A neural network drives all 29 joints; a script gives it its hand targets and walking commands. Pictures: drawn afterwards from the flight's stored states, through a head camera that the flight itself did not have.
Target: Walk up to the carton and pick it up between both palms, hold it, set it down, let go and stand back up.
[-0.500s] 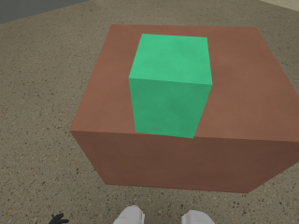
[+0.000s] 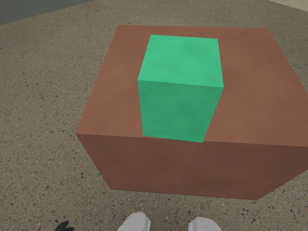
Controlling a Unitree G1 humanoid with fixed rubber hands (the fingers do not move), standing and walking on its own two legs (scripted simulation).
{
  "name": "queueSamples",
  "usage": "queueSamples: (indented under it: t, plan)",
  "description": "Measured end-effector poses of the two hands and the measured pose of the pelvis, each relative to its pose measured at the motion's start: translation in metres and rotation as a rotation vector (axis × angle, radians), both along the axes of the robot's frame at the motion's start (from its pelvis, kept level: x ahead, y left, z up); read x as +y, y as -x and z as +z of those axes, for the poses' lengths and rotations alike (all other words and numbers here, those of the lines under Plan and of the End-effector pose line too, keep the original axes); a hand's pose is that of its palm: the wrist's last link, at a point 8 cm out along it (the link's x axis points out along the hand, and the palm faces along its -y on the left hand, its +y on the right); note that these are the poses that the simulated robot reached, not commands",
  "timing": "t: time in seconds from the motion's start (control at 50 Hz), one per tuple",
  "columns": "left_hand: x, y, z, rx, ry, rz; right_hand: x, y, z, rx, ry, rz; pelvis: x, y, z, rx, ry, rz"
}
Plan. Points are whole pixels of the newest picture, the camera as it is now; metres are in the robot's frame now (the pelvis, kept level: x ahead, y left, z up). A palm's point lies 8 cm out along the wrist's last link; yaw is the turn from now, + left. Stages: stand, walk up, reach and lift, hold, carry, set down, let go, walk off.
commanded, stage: walk up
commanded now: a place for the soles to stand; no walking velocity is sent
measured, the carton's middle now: (177, 90) +0.50 -0.03 +0.05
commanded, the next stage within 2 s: none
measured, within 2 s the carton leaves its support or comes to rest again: neither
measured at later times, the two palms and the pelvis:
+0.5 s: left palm out of the picture +0.09 +0.30 -0.11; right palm out of the picture +0.07 -0.32 -0.11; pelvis +0.00 -0.01 +0.00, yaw +0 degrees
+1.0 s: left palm out of the picture +0.10 +0.24 -0.11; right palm out of the picture +0.10 -0.37 -0.11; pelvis +0.04 -0.06 +0.01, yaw +2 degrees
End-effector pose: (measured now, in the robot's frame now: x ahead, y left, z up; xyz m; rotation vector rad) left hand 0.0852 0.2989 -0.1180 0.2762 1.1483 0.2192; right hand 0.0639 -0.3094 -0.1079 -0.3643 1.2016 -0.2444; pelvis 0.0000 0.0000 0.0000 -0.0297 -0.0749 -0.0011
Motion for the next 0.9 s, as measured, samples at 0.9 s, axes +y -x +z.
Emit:
queueSamples:
  t: [0.9]
  plan:
    - [-0.028,-0.026,0.000,0.012,-0.034,0.025,-0.060,-0.013,0.008,0.021,0.038,-0.002,-0.052,-0.029,-0.002,0.041,-0.057,0.007]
